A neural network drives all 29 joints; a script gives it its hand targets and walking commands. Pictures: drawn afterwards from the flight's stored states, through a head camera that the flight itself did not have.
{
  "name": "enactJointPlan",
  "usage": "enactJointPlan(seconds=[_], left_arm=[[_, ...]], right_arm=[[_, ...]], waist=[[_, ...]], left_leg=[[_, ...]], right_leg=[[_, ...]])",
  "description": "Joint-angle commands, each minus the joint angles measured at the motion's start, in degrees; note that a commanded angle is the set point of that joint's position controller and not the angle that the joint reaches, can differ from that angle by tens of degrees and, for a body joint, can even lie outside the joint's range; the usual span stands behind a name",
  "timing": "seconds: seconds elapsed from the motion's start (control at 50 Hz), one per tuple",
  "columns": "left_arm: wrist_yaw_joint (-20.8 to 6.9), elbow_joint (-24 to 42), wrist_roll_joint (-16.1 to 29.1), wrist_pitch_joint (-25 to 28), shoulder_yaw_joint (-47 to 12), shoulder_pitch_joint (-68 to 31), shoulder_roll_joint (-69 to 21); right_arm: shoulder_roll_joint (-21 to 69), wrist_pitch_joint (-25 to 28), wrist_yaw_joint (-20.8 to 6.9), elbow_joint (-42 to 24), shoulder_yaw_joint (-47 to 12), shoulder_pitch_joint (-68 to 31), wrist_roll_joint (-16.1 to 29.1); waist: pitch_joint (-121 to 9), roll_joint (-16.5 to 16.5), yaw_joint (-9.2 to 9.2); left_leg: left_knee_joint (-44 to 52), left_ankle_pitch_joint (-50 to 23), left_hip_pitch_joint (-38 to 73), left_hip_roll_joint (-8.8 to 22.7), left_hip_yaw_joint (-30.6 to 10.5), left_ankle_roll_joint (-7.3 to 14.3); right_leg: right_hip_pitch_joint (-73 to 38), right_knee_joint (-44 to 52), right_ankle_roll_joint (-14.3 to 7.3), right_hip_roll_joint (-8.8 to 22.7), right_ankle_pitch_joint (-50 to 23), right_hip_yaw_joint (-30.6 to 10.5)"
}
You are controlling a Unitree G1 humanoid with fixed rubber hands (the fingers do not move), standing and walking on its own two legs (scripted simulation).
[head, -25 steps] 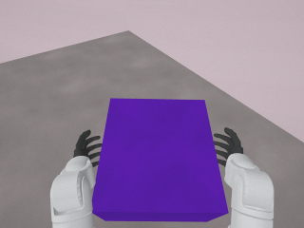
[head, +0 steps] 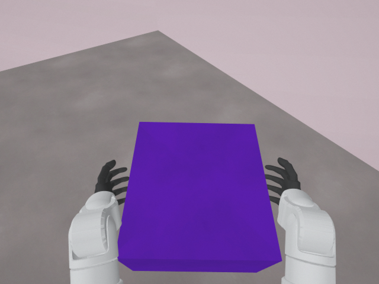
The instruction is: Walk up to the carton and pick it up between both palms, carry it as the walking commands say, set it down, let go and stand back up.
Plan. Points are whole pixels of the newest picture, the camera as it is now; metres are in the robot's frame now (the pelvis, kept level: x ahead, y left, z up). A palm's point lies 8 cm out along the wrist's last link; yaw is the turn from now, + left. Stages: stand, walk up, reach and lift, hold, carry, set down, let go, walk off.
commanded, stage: carry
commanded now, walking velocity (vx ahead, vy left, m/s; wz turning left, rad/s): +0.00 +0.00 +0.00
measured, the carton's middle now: (195, 194) +0.31 +0.00 +0.01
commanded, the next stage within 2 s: hold in 0.56 s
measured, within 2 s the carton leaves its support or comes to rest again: neither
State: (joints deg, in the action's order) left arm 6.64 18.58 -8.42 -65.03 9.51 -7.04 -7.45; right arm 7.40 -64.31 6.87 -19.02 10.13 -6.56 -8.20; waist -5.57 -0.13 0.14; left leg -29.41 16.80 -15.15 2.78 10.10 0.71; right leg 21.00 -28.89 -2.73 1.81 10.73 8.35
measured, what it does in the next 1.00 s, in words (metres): stands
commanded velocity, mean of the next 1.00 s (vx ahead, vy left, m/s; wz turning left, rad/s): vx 0.00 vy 0.00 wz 0.00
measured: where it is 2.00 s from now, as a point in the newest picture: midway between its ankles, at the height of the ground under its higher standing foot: outside the picture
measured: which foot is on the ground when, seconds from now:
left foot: down 0.00-1.00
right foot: down 0.00-1.00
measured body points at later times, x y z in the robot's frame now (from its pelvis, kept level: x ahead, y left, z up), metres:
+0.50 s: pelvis +0.00 +0.00 +0.00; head -0.01 +0.00 +0.45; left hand +0.28 +0.18 +0.05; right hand +0.28 -0.18 +0.05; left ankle -0.02 +0.10 -0.73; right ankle +0.05 -0.09 -0.73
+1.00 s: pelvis +0.00 -0.01 +0.01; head -0.08 -0.02 +0.45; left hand +0.29 +0.20 +0.06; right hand +0.32 -0.16 +0.06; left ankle -0.02 +0.11 -0.73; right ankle +0.05 -0.10 -0.73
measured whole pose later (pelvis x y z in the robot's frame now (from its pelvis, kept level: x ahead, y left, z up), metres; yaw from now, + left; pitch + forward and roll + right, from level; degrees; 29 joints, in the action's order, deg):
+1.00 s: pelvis +0.00 -0.01 +0.01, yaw +5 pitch -4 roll +0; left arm 2.3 -26.9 -16.4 -37.4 19.3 -20.0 -4.3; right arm 8.1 -38.5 6.0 24.9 18.2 -20.2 -17.5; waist -7.6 0.4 1.2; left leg -23.5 13.2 -6.3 -0.5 -2.7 0.2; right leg 9.1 -21.2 -2.0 -1.6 8.1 2.2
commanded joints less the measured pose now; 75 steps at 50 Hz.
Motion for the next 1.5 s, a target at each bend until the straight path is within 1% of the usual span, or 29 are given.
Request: enactJointPlan(seconds=[0.0,0.12,0.22,0.28,0.38,0.54,0.56,0.58,0.6,0.62,0.64,0.66,0.68,0.7,0.76,0.8,0.86,0.92,0.98,1.04,1.12,1.14,1.16,1.22,1.26,1.3,1.34,1.38,1.48], left_arm=[[-13.6,4.3,21.2,1.9,-41.0,-28.7,-50.3],[-14.6,-0.9,19.3,4.6,-39.0,-29.5,-49.3],[-16.1,-7.7,16.8,9.4,-36.8,-30.8,-48.8],[-16.6,-6.0,17.5,11.5,-38.8,-31.7,-50.8],[-17.0,-6.4,17.1,13.4,-39.2,-30.4,-50.2],[-18.0,-9.8,15.8,15.7,-38.9,-29.8,-49.7],[-18.4,-29.9,6.6,20.3,-25.6,-17.6,-38.3],[-18.5,-26.8,7.6,24.1,-28.3,-19.2,-39.6],[-19.2,-22.0,9.5,26.8,-32.5,-21.9,-42.8],[-19.5,-17.8,11.0,28.7,-35.2,-24.1,-44.6],[-19.8,-14.7,12.1,30.0,-37.8,-27.8,-45.1],[-20.1,-15.5,12.9,30.5,-38.8,-34.4,-44.7],[-20.6,-16.6,13.3,30.7,-38.4,-35.5,-45.8],[-21.5,-18.1,13.7,30.7,-37.6,-36.1,-46.5],[-23.4,-26.7,12.8,29.9,-34.6,-38.5,-48.9],[-24.8,-32.2,11.9,29.6,-32.4,-41.5,-50.4],[-26.7,-38.5,10.5,29.9,-27.6,-45.4,-51.8],[-27.9,-42.9,8.9,30.3,-22.8,-48.4,-51.9],[-29.0,-46.4,7.4,30.6,-19.0,-49.5,-51.3],[-29.5,-47.1,6.9,30.8,-17.6,-49.1,-51.2],[-29.7,-45.0,7.5,31.3,-18.5,-48.5,-51.7],[-29.8,-45.2,6.1,31.2,-17.9,-42.9,-50.3],[-29.6,-44.3,5.9,31.2,-18.3,-43.3,-50.3],[-29.1,-42.0,6.1,31.4,-19.4,-44.5,-50.7],[-28.8,-40.4,6.3,31.9,-19.7,-46.0,-50.3],[-28.5,-39.9,6.1,32.4,-19.5,-46.6,-49.9],[-28.1,-40.5,5.5,32.9,-18.9,-45.7,-49.4],[-27.5,-40.9,4.9,33.5,-18.6,-44.1,-49.1],[-25.6,-41.8,3.1,35.5,-17.8,-38.9,-47.9]], right_arm=[[49.9,1.1,-14.5,-3.9,-42.2,-27.7,21.7],[49.2,3.8,-15.5,1.2,-40.0,-28.2,19.7],[49.0,8.4,-17.0,8.2,-37.6,-29.2,17.1],[50.9,10.4,-17.5,6.6,-39.6,-30.0,17.9],[50.3,12.4,-17.9,6.8,-40.3,-29.1,17.5],[49.6,14.7,-18.9,10.2,-40.0,-28.5,16.2],[37.3,18.8,-18.9,30.3,-30.1,-17.1,7.5],[37.5,22.7,-19.2,26.3,-31.9,-19.8,8.6],[41.3,25.4,-19.7,22.2,-35.4,-21.4,10.7],[44.3,27.2,-20.0,17.7,-39.2,-23.6,12.9],[46.2,28.2,-20.1,14.2,-41.1,-26.4,13.7],[45.7,28.7,-20.3,13.1,-40.9,-32.4,13.2],[46.8,28.8,-20.8,13.5,-42.2,-34.3,13.3],[48.4,28.6,-20.9,14.7,-42.3,-34.9,12.9],[50.9,27.9,-21.2,24.6,-38.1,-35.3,9.9],[52.1,27.6,-22.1,31.4,-34.0,-37.2,8.4],[54.4,27.6,-23.9,39.1,-29.0,-41.2,7.6],[56.4,27.6,-25.5,45.0,-25.0,-44.8,7.3],[57.6,27.8,-26.4,48.6,-22.1,-46.8,7.0],[58.2,28.0,-26.7,48.9,-21.0,-47.3,6.9],[58.8,28.5,-26.7,47.0,-21.8,-46.8,7.2],[56.0,28.0,-27.0,45.6,-22.4,-42.7,11.4],[54.6,28.3,-27.0,44.6,-21.9,-43.6,11.1],[52.3,28.7,-26.6,43.6,-21.0,-43.2,9.6],[52.2,29.2,-26.5,42.6,-21.2,-43.9,9.2],[51.8,29.8,-26.1,41.9,-21.1,-44.2,8.5],[50.7,30.5,-25.7,42.2,-20.7,-43.7,7.8],[49.7,31.4,-25.4,42.1,-20.4,-42.7,7.4],[46.6,33.9,-24.6,42.3,-19.4,-38.1,5.7]], waist=[[-14.0,-0.4,-0.10],[-13.3,-0.4,-0.11],[-12.8,-0.4,-0.07],[-13.6,-0.3,-0.05],[-15.2,-0.4,-0.01],[-14.4,-0.3,0.06],[-1.5,3.8,-0.44],[-2.1,3.7,-0.36],[-8.2,3.8,-0.28],[-16.1,3.0,-1.17],[-21.9,1.6,-0.51],[-24.7,0.2,0.65],[-24.3,0.7,0.00],[-22.5,0.2,-0.27],[-13.9,0.1,0.78],[-10.7,0.8,2.13],[-9.6,1.0,2.43],[-9.1,1.2,1.76],[-9.4,0.4,1.02],[-10.7,-0.1,0.54],[-13.7,0.1,0.35],[-15.8,1.9,-4.34],[-15.0,2.1,-3.48],[-9.9,0.6,-1.10],[-7.6,-0.1,-0.59],[-6.6,-0.5,-0.12],[-6.6,-0.1,0.09],[-7.3,0.7,0.15],[-9.1,1.5,0.56]], left_leg=[[5.0,-4.9,2.9,6.1,-7.4,-0.2],[5.2,-4.5,2.8,6.1,-7.6,-0.2],[5.4,-4.2,2.8,6.0,-7.7,-0.3],[5.2,-4.9,3.3,6.0,-7.6,-0.2],[4.0,-7.4,4.1,6.2,-7.4,0.0],[3.5,-8.3,3.8,6.4,-7.6,0.0],[10.2,-12.5,1.2,-4.2,-16.2,1.3],[11.1,-14.7,2.0,-4.1,-17.3,1.6],[10.3,-20.7,4.6,-3.8,-17.8,1.1],[9.0,-28.1,6.9,-3.6,-18.3,0.7],[7.8,-34.4,9.6,-3.7,-18.7,0.5],[7.3,-32.4,9.7,-4.1,-18.5,0.9],[7.6,-28.1,9.5,-4.8,-17.5,0.8],[8.0,-24.6,8.7,-5.2,-16.6,0.9],[10.2,-12.4,4.1,-5.3,-15.8,1.2],[11.8,-4.8,0.5,-4.9,-15.9,1.5],[12.9,-0.4,-2.6,-4.9,-16.0,1.8],[13.5,0.1,-3.6,-5.6,-15.7,2.1],[13.7,-1.0,-3.2,-6.4,-15.0,2.2],[13.8,-4.3,-1.4,-7.1,-14.3,1.9],[13.8,-9.1,0.8,-7.7,-13.8,1.5],[13.5,-14.0,3.4,-5.7,-14.4,1.6],[13.9,-13.4,3.1,-5.6,-14.6,1.3],[14.2,-9.2,3.9,-5.3,-14.7,1.3],[13.7,-6.2,3.0,-5.3,-14.8,1.6],[13.0,-4.3,1.8,-5.3,-14.8,1.9],[12.4,-3.9,1.2,-5.2,-15.1,2.1],[12.0,-4.9,0.9,-5.0,-15.6,2.1],[10.4,-10.4,-0.2,-5.0,-16.5,1.7]], right_leg=[[-7.7,4.1,0.2,7.3,-8.6,-8.8],[-7.5,4.0,0.2,7.1,-7.9,-8.8],[-7.5,4.0,0.3,7.0,-7.5,-8.9],[-7.9,3.8,0.3,7.0,-8.3,-8.9],[-8.9,2.7,0.1,7.3,-11.7,-8.8],[-8.5,2.1,0.0,7.2,-11.7,-8.9],[-19.6,6.3,-1.6,-5.0,-11.4,-13.6],[-21.3,6.6,-2.2,-4.5,-13.6,-14.3],[-23.4,6.1,-1.9,-4.7,-18.1,-14.4],[-26.3,5.4,-1.2,-5.2,-22.6,-14.3],[-27.9,5.3,-0.3,-5.7,-26.4,-14.2],[-27.0,5.8,0.2,-6.2,-25.6,-14.1],[-25.6,6.3,0.2,-6.4,-22.2,-13.4],[-24.6,7.0,0.5,-6.6,-19.5,-12.9],[-23.1,8.4,0.5,-6.2,-10.8,-12.1],[-24.2,8.3,0.7,-6.0,-6.6,-12.0],[-25.3,8.5,1.0,-5.6,-3.4,-12.2],[-24.8,9.6,1.5,-5.1,-2.1,-12.5],[-24.1,11.1,2.1,-4.8,-1.6,-12.7],[-23.5,12.5,2.5,-4.7,-3.0,-12.8],[-23.6,13.2,2.7,-5.0,-6.4,-12.7],[-29.1,12.7,2.5,-3.6,-10.9,-13.8],[-29.4,12.8,2.4,-3.8,-10.5,-13.7],[-26.6,13.7,1.8,-4.3,-5.4,-13.5],[-26.2,13.7,1.6,-4.2,-2.0,-13.7],[-26.8,13.2,1.4,-4.0,-0.7,-14.1],[-27.3,12.1,1.3,-3.9,-1.4,-14.3],[-27.5,10.5,1.2,-4.0,-3.9,-14.1],[-25.7,7.3,1.3,-4.4,-11.2,-13.8]])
